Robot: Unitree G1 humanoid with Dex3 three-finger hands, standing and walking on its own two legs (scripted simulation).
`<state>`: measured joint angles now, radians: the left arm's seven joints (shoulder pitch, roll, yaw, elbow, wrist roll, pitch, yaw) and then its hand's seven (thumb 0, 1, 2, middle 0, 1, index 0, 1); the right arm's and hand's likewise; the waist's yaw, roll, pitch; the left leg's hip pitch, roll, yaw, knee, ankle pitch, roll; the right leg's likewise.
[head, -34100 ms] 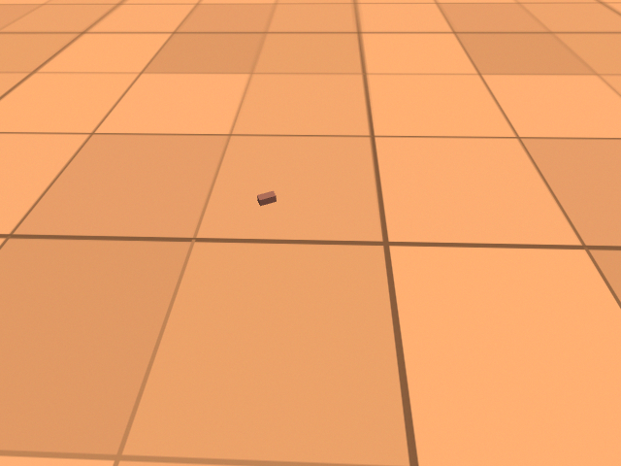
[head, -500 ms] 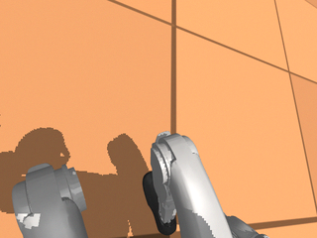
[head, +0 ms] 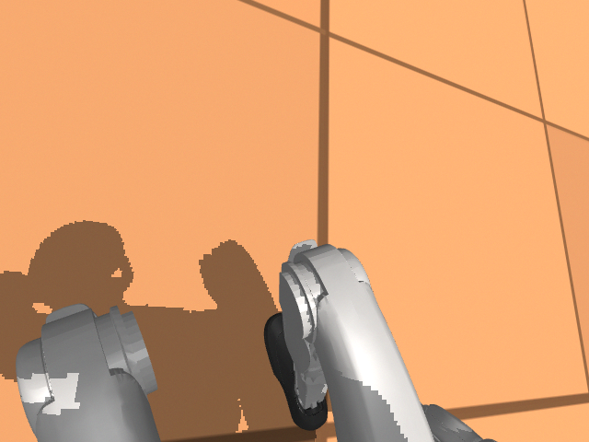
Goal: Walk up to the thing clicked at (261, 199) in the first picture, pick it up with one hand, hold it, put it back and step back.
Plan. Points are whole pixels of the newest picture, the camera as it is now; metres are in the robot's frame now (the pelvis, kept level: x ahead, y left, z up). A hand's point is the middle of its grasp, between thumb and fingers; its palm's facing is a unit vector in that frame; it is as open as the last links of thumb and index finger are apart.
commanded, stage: open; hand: left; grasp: from above
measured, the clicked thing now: out of the picture +0.41 +0.35 -0.27
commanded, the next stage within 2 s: withdraw in 0.12 s
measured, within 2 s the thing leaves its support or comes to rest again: neither
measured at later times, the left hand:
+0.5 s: hand out of the picture +0.43 +0.35 -0.19, palm faces -0.24 -0.15 -0.96, open 12.3 cm
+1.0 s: hand out of the picture +0.37 +0.32 -0.09, palm faces -0.51 -0.13 -0.85, open 12.2 cm
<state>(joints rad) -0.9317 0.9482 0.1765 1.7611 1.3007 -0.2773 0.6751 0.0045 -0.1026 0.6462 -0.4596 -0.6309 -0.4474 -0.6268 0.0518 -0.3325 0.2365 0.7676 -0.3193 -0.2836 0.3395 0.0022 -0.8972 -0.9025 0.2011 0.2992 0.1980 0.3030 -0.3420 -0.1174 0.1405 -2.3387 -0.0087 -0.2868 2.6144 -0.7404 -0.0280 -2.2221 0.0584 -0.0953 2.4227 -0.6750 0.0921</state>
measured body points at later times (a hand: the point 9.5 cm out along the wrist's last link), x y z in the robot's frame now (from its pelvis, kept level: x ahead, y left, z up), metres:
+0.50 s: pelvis +0.00 +0.00 +0.00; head +0.22 +0.14 +0.37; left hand +0.44 +0.35 -0.14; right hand +0.08 -0.26 -0.05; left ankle +0.06 +0.13 -0.25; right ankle +0.12 -0.14 -0.25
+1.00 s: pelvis -0.02 -0.02 +0.06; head +0.19 +0.07 +0.45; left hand +0.40 +0.33 -0.04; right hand +0.12 -0.29 -0.04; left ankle +0.06 +0.13 -0.25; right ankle +0.12 -0.14 -0.25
